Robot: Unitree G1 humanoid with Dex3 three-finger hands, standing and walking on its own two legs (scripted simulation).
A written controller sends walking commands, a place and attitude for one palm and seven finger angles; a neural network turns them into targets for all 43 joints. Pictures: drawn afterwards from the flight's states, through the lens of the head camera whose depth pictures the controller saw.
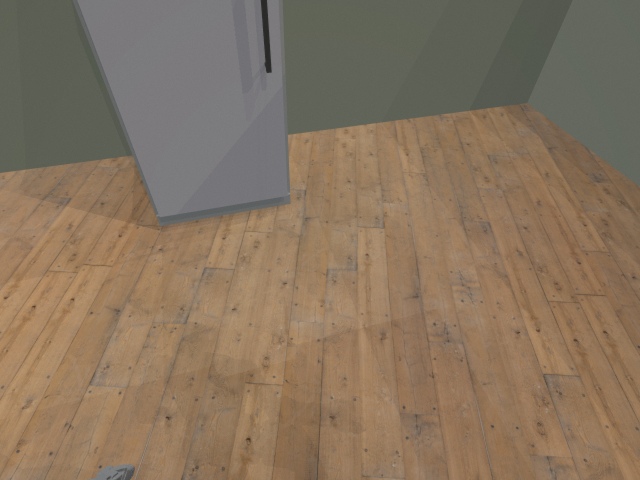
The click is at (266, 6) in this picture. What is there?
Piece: fridge door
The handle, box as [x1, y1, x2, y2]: [261, 0, 271, 72]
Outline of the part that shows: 261,0 266,71 271,72 266,0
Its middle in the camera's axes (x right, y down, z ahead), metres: -0.18 -0.70 +1.17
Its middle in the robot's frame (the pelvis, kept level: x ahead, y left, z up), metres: +1.35 +0.26 +0.10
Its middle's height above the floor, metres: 0.87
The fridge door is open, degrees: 0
